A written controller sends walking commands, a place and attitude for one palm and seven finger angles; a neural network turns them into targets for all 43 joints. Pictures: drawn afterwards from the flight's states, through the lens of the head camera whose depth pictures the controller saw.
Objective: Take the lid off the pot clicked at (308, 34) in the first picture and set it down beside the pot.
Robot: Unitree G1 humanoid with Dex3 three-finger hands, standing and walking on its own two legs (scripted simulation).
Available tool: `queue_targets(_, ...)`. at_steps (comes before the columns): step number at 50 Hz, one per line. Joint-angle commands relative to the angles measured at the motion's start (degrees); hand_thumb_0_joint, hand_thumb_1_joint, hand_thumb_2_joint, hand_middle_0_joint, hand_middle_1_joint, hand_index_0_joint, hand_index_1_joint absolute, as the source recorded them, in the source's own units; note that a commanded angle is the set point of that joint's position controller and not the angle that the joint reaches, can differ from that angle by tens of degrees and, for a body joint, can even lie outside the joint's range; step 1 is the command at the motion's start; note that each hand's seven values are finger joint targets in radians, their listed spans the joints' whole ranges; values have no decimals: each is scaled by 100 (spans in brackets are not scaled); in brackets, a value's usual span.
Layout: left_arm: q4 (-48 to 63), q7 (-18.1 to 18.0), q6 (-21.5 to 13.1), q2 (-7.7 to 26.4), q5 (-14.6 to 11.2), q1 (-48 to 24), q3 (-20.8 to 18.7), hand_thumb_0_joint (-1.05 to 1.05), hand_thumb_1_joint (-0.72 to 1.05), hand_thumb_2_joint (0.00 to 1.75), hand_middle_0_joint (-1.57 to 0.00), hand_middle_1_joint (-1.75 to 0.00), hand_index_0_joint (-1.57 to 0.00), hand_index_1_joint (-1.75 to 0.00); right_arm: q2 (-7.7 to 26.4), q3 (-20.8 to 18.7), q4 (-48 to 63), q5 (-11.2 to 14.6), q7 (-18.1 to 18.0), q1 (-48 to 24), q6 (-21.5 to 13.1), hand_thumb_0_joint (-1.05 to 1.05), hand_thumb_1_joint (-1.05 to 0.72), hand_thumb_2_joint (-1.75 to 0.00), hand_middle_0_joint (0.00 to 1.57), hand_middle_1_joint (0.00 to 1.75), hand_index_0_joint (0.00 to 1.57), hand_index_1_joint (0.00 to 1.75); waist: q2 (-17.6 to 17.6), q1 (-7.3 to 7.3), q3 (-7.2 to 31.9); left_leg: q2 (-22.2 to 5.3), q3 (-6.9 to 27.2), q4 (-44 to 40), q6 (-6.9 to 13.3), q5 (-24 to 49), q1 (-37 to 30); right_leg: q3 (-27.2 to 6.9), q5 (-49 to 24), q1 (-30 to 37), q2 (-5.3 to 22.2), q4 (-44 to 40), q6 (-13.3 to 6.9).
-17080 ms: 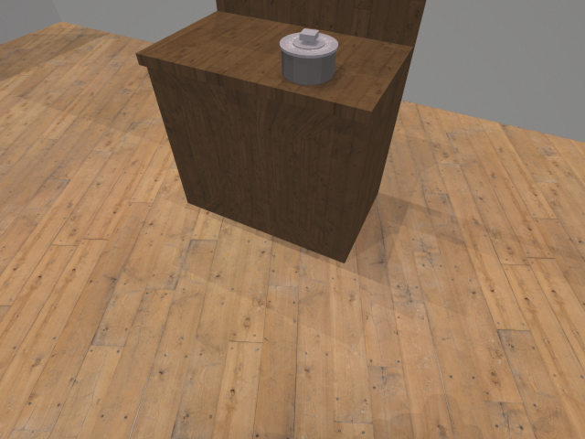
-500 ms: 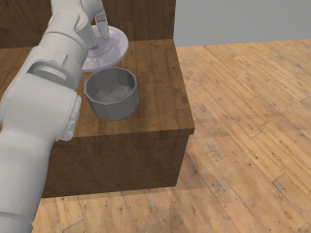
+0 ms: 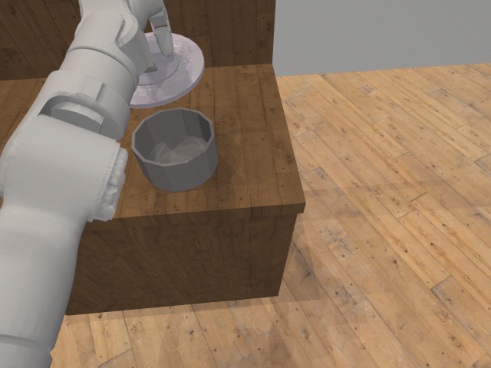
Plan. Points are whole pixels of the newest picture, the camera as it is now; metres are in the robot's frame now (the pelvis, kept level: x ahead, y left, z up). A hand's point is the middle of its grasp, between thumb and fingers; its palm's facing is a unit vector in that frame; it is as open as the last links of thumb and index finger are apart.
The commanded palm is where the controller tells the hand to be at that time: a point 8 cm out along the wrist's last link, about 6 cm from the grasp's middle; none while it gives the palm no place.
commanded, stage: move the lid sideways beside the pot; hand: left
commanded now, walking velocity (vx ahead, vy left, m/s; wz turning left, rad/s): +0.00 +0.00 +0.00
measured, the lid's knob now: (144, 52) +0.55 +0.10 +0.23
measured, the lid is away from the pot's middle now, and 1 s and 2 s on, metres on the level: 0.01 0.15 0.24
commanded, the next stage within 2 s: lower the lid onto the table in 1.94 s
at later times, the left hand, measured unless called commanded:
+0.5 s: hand (88, 56) +0.51 +0.16 +0.25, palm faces -0.28 -0.08 -0.96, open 6.6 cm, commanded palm +0.52 +0.17 +0.32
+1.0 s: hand (40, 70) +0.50 +0.23 +0.24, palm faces -0.31 -0.10 -0.95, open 6.5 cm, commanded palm +0.52 +0.23 +0.32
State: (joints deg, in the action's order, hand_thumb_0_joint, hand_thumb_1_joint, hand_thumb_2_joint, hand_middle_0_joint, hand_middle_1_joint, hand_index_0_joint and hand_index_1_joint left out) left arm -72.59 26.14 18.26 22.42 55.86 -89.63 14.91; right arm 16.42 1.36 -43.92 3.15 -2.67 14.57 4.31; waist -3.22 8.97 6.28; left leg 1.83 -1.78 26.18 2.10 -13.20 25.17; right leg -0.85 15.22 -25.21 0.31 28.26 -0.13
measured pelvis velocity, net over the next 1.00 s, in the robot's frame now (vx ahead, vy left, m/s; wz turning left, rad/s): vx -0.01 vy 0.01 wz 0.01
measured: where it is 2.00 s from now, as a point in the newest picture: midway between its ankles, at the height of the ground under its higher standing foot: outside the picture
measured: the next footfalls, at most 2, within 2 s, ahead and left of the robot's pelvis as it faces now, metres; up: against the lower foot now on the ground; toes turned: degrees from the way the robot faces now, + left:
none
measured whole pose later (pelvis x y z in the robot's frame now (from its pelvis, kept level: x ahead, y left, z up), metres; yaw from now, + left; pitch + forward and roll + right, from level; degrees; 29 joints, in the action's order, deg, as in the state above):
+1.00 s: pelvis -0.01 +0.01 +0.00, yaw +1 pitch +12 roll -1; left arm -70.8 30.3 10.3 37.1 56.9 -85.3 14.6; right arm 16.6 1.2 -43.9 5.0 -3.5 15.7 6.8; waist -2.0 8.6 5.7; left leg 1.8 -0.8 29.3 2.9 -13.8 27.6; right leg 0.1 14.2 -25.5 0.3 27.6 0.7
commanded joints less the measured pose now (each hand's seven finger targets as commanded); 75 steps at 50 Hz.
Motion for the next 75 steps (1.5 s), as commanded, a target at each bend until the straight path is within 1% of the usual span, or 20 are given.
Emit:
queue_targets(1, 1117, -409, 33, 1567, 225, -3607, -50, 0, 64, 98, -71, -108, -89, -115, 832, -233, 448, 35, -104, 210, -12, 0, -90, -90, 20, 30, 20, 30, 486, 39, 2599, 150, 160, 141, 209, 2151, -1592, 58, -2388, 800, -166, -199, -123)
queue_targets(7, 1461, -271, -139, 1965, 214, -3688, -245, 0, 64, 98, -71, -108, -89, -115, 847, -290, 517, 38, -87, 256, -38, 0, -90, -90, 20, 30, 20, 30, 445, 19, 3005, 144, 253, 295, 222, 2520, -1969, 45, -2488, 806, -198, -160, -85)
queue_targets(11, 1603, -161, -236, 1500, 109, -3573, 129, 0, 64, 98, -71, -108, -89, -115, 841, -321, 509, 79, -62, 292, -17, 0, -90, -90, 20, 30, 20, 30, 296, 67, 2771, 110, 280, 327, 211, 2800, -2115, 115, -2449, 553, -208, -207, -98)
queue_targets(15, 1369, -82, -256, 1894, 145, -3384, -84, 0, 64, 98, -71, -108, -89, -115, 885, -316, 471, 86, -83, 278, 49, 0, -90, -90, 20, 30, 20, 30, 515, 85, 2542, 156, 249, 278, 238, 2259, -1826, 110, -2285, 599, -225, -246, -85)
queue_targets(18, 1808, -93, -381, 1967, 168, -3552, -93, 0, 64, 98, -71, -108, -89, -115, 877, -332, 502, 75, -53, 265, 66, 0, -90, -90, 20, 30, 20, 30, 108, 40, 2806, 126, 317, 383, 196, 2771, -2174, 116, -2372, 493, -234, -194, -104)
queue_targets(26, 1938, -27, -526, 2096, 116, -3385, -136, 0, 64, 98, -71, -108, -89, -115, 888, -362, 555, 85, -38, 248, 123, 0, -90, -90, 20, 30, 20, 30, -6, 0, 2845, 90, 377, 473, 145, 3163, -2352, 172, -2326, 401, -253, -183, -129)
queue_targets(28, 1727, -11, -507, 2474, 225, -3247, -407, 0, 64, 98, -71, -108, -89, -115, 903, -362, 535, 78, -50, 278, 165, 0, -90, -90, 20, 30, 20, 30, 202, -16, 2834, 95, 345, 472, 181, 2949, -2163, 137, -2339, 506, -256, -168, -101)
queue_targets(31, 1664, 54, -483, 2125, 134, -3191, -72, 0, 64, 98, -71, -108, -89, -115, 933, -354, 515, 126, -58, 230, 223, 0, -90, -90, 20, 30, 20, 30, 125, 30, 2526, 83, 312, 405, 156, 2733, -2052, 207, -2155, 346, -241, -225, -124)
queue_targets(35, 1950, 32, -651, 2425, 240, -3414, -275, 0, 64, 98, -71, -108, -89, -115, 891, -363, 594, 99, -55, 264, 175, 0, -90, -90, 20, 30, 20, 30, -164, -9, 2821, 59, 415, 491, 121, 2897, -2367, 201, -1960, 207, -279, -183, -124)
queue_targets(37, 1791, 62, -667, 2609, 223, -3233, -395, 0, 64, 98, -71, -108, -89, -115, 930, -363, 554, 116, -72, 298, 209, 0, -90, -90, 20, 30, 20, 30, 81, 0, 2740, 50, 400, 486, 134, 2811, -2202, 200, -1986, 291, -279, -205, -105)
queue_targets(39, 1552, 98, -618, 2165, 168, -3156, -1, 0, 64, 98, -71, -108, -89, -115, 922, -337, 523, 169, -78, 283, 237, 0, -90, -90, 20, 30, 20, 30, 2, 68, 2374, 50, 394, 396, 136, 2452, -2064, 249, -1706, 40, -278, -274, -118)
queue_targets(42, 1758, 62, -722, 2722, 204, -3347, -374, 0, 64, 98, -71, -108, -89, -115, 979, -337, 502, 144, -108, 322, 205, 0, -90, -90, 20, 30, 20, 30, -70, 20, 2671, 38, 399, 402, 131, 2411, -2143, 223, -1717, 185, -277, -261, -119)
queue_targets(46, 1496, 95, -785, 2376, 146, -3171, -69, 0, 64, 98, -71, -108, -89, -115, 969, -325, 435, 177, -156, 382, 141, 0, -90, -90, 20, 30, 20, 30, -89, 66, 2407, 29, 384, 378, 131, 2261, -2101, 269, -1517, 14, -289, -347, -122)
queue_targets(49, 1392, 78, -843, 2775, 206, -3257, -269, 0, 64, 98, -71, -108, -89, -115, 1008, -303, 374, 191, -213, 422, 142, 0, -90, -90, 20, 30, 20, 30, 20, 98, 2419, 24, 351, 325, 167, 1843, -1883, 244, -1471, 123, -275, -366, -93)
queue_targets(51, 1885, 69, -978, 2762, 129, -3494, -241, 0, 64, 98, -71, -108, -89, -115, 984, -312, 420, 188, -223, 420, 54, 0, -90, -90, 20, 30, 20, 30, -303, 32, 2759, 12, 365, 395, 138, 2367, -2216, 249, -1647, 167, -274, -327, -111)
queue_targets(52, 1767, 29, -1013, 3110, 252, -3432, -504, 0, 64, 98, -71, -108, -89, -115, 999, -315, 403, 171, -232, 487, 52, 0, -90, -90, 20, 30, 20, 30, -301, 11, 2816, -6, 411, 440, 123, 2479, -2251, 227, -1661, 149, -291, -306, -102)
queue_targets(60, 1329, 103, -1042, 3301, 351, -2969, -508, 0, 64, 98, -71, -108, -89, -115, 1040, -321, 390, 189, -239, 574, 179, 0, -90, -90, 20, 30, 20, 30, -187, 6, 2462, -17, 329, 430, 132, 2386, -1871, 265, -1690, 179, -299, -321, -96)
queue_targets(68, 1517, 154, -1133, 3286, 313, -3079, -431, 0, 64, 98, -71, -108, -89, -115, 1042, -337, 355, 199, -245, 654, 181, 0, -90, -90, 20, 30, 20, 30, -532, 36, 2551, -82, 390, 543, 98, 2911, -2261, 296, -1653, -87, -338, -359, -83)
queue_targets(70, 1360, 171, -1132, 3433, 329, -2980, -512, 0, 64, 98, -71, -108, -89, -115, 1073, -339, 315, 201, -256, 709, 191, 0, -90, -90, 20, 30, 20, 30, -371, 51, 2488, -88, 389, 510, 109, 2693, -2142, 298, -1572, -62, -343, -379, -69)
queue_targets(75, 1906, 162, -1259, 3701, 328, -3299, -631, 0, 64, 98, -71, -108, -89, -115, 1060, -336, 341, 212, -269, 711, 171, 0, -90, -90, 20, 30, 20, 30, -684, 6, 2872, -128, 431, 585, 60, 3193, -2431, 304, -1750, 5, -343, -337, -69)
